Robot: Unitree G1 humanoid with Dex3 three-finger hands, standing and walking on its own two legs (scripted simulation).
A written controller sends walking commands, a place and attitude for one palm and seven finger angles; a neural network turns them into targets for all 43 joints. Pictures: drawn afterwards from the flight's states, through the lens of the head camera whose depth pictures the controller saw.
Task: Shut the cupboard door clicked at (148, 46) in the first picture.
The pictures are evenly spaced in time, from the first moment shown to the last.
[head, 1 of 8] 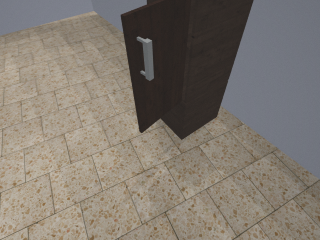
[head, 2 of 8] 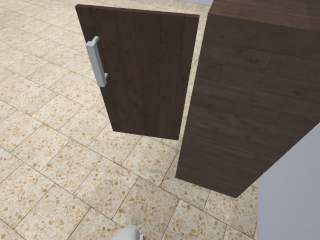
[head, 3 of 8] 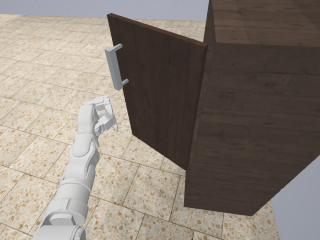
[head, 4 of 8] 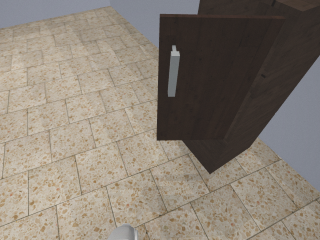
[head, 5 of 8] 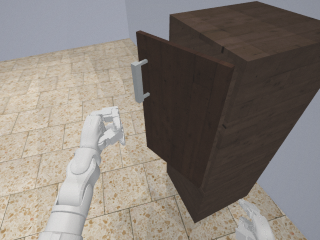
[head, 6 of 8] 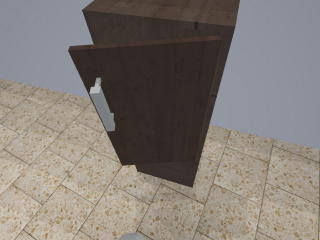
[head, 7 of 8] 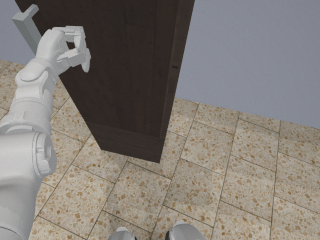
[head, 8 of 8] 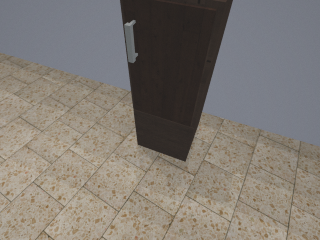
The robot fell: no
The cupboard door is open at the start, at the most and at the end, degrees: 100 100 0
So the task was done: yes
